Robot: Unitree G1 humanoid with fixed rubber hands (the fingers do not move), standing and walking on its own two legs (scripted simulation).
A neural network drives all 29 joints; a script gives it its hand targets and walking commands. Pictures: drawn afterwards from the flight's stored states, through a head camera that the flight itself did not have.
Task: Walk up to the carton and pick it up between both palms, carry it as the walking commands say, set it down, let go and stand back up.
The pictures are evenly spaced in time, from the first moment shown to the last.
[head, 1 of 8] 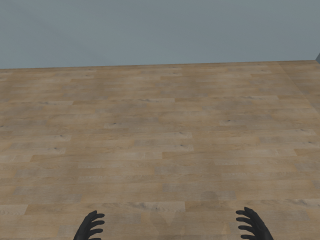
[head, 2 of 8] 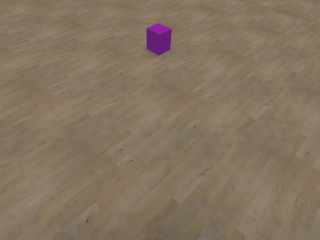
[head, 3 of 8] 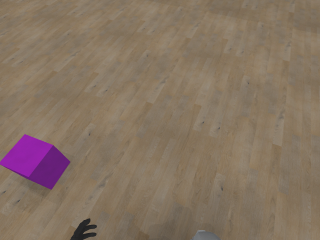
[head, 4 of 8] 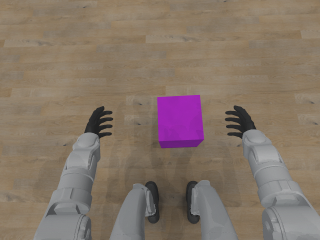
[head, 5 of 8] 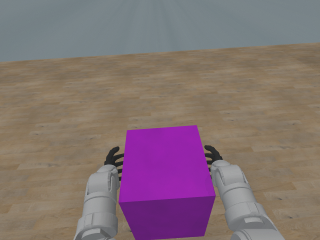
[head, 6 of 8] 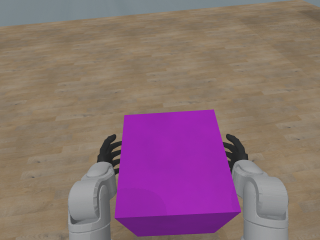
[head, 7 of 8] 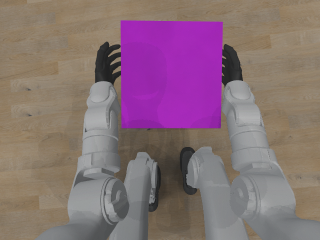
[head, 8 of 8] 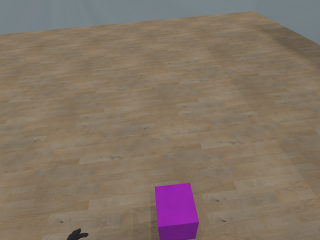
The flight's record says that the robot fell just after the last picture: no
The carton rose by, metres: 0.69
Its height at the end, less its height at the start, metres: +0.00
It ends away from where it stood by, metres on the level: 1.75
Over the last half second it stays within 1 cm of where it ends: yes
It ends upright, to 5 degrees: yes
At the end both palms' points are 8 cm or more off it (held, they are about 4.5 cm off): yes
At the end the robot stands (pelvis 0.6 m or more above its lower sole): yes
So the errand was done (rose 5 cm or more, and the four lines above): yes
